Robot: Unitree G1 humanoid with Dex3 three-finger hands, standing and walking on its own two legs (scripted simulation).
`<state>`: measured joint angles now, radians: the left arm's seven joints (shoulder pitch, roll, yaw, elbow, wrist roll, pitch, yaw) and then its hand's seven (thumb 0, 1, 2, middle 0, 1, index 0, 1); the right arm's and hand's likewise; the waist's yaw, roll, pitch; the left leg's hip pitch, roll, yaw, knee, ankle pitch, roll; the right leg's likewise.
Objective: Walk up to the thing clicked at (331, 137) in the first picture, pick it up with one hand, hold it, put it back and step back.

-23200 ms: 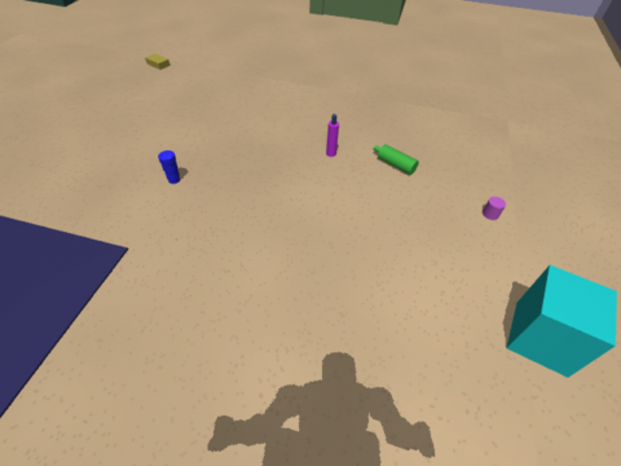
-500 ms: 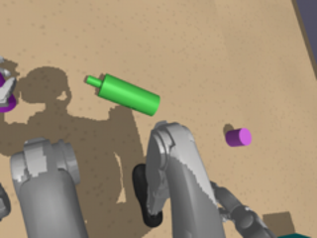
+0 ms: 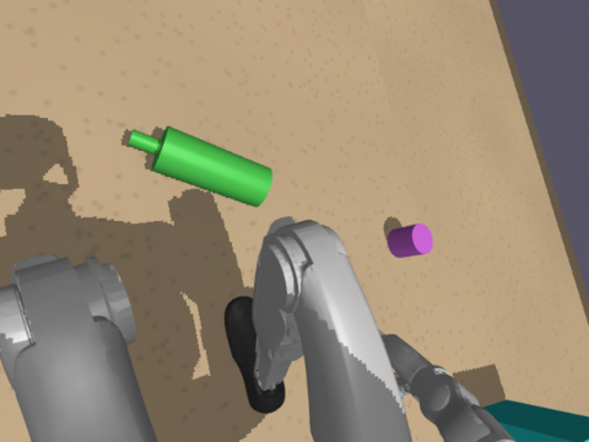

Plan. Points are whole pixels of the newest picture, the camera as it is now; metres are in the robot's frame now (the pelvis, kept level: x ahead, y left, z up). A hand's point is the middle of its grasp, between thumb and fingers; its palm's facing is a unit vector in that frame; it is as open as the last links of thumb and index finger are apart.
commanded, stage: lower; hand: left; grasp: from the side
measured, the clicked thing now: out of the picture +0.45 +0.29 -0.15
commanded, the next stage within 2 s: loosen in 0.28 s
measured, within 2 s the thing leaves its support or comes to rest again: rests again in 0.60 s
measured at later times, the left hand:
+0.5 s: hand out of the picture +0.45 +0.28 -0.15, palm faces +0.26 -0.97 +0.00, open 7.3 cm
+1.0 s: hand out of the picture +0.45 +0.28 -0.15, palm faces +0.27 -0.96 +0.02, open 13.7 cm
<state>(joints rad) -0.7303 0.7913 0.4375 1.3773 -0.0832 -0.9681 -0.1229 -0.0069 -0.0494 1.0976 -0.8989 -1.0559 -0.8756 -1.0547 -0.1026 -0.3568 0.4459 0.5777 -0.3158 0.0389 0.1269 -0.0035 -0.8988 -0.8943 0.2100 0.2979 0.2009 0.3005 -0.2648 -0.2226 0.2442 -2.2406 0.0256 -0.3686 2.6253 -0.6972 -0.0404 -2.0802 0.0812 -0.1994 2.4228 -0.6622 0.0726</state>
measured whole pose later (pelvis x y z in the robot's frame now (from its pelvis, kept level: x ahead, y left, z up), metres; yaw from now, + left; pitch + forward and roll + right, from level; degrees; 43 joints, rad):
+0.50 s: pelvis +0.00 +0.00 +0.00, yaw -1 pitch +14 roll -17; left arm -0.73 0.83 0.42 1.41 -0.08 -1.01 -0.08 -0.01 -0.03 1.07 -0.90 -1.04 -0.88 -1.04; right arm -0.14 -0.36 0.49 0.56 -0.34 0.04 0.13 0.00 -0.90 -0.89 0.21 0.30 0.20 0.30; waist -0.27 -0.25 0.27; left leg -2.23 0.03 -0.40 2.64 -0.70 -0.03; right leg -2.06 0.09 -0.22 2.41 -0.65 0.08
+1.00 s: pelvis +0.00 +0.01 +0.00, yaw -2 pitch +14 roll -18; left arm -0.73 0.84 0.44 1.41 -0.09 -1.02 -0.08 -0.01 -0.23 0.28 -0.42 -0.33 -0.42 -0.32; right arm -0.14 -0.36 0.50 0.55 -0.34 0.05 0.13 0.00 -0.91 -0.89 0.21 0.30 0.20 0.30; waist -0.27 -0.26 0.27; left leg -2.23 0.03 -0.41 2.64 -0.70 -0.03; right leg -2.05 0.10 -0.23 2.40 -0.65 0.08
